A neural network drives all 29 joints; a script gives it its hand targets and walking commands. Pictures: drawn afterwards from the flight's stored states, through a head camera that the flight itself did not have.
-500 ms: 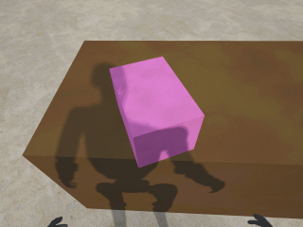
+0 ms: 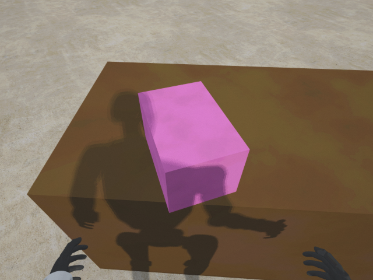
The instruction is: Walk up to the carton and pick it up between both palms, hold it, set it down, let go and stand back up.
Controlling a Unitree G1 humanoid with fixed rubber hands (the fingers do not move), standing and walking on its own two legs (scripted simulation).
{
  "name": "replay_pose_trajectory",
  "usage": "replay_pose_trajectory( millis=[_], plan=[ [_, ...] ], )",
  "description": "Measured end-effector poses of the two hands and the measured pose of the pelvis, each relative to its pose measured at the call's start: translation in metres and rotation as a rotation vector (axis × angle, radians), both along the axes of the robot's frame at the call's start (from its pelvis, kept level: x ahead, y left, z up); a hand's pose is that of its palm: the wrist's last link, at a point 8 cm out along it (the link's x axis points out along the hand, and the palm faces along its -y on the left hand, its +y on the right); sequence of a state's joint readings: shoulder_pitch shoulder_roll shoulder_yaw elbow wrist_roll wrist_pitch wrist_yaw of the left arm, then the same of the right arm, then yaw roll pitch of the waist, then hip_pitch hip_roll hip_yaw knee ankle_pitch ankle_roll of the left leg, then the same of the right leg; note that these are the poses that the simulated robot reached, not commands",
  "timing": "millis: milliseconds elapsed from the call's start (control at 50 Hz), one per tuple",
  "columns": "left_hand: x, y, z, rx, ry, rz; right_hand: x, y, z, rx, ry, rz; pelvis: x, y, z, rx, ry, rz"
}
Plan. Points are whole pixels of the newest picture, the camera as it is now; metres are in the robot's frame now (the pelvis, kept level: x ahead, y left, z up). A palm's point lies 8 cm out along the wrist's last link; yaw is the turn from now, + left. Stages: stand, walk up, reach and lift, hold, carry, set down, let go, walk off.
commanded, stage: reach and lift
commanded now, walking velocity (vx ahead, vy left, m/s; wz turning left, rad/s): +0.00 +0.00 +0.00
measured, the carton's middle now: (186, 141) +0.46 +0.01 +0.03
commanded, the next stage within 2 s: none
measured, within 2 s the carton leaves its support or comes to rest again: neither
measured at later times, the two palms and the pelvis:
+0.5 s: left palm (77, 263) +0.17 +0.22 +0.00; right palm (337, 270) +0.15 -0.27 -0.01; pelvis +0.01 +0.01 +0.01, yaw +0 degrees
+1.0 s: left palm (95, 248) +0.18 +0.18 +0.05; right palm (338, 248) +0.18 -0.27 +0.03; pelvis +0.02 +0.00 +0.01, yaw +0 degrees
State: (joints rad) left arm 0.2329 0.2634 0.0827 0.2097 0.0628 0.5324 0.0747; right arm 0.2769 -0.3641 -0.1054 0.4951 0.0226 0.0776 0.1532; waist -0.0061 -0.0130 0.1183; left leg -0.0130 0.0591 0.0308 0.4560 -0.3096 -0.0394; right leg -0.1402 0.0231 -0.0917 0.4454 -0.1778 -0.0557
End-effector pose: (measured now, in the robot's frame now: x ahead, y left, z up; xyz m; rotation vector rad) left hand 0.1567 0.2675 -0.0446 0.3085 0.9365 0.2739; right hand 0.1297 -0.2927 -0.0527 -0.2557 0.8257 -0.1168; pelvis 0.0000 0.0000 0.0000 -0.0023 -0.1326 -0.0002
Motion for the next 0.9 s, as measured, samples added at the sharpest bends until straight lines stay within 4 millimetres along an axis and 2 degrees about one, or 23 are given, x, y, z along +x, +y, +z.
replay_pose_trajectory(
  millis=[160, 300, 740, 900],
  plan=[
    [0.001, -0.02, 0.014, -0.048, -0.078, -0.016, 0.005, 0.015, 0.006, 0.066, -0.046, 0.013, -0.001, 0.008, 0.005, -0.001, 0.016, -0.008],
    [0.007, -0.034, 0.025, -0.086, -0.165, -0.002, 0.006, 0.016, 0.016, 0.081, -0.085, 0.023, 0.003, 0.011, 0.006, 0.0, 0.029, -0.008],
    [0.015, -0.058, 0.067, -0.114, -0.432, 0.046, 0.042, 0.025, 0.06, 0.149, -0.272, 0.109, 0.018, 0.01, 0.01, -0.007, 0.026, 0.0],
    [0.02, -0.076, 0.086, -0.145, -0.525, 0.052, 0.048, 0.026, 0.071, 0.173, -0.33, 0.14, 0.019, 0.005, 0.01, -0.004, 0.03, -0.006]
  ],
)
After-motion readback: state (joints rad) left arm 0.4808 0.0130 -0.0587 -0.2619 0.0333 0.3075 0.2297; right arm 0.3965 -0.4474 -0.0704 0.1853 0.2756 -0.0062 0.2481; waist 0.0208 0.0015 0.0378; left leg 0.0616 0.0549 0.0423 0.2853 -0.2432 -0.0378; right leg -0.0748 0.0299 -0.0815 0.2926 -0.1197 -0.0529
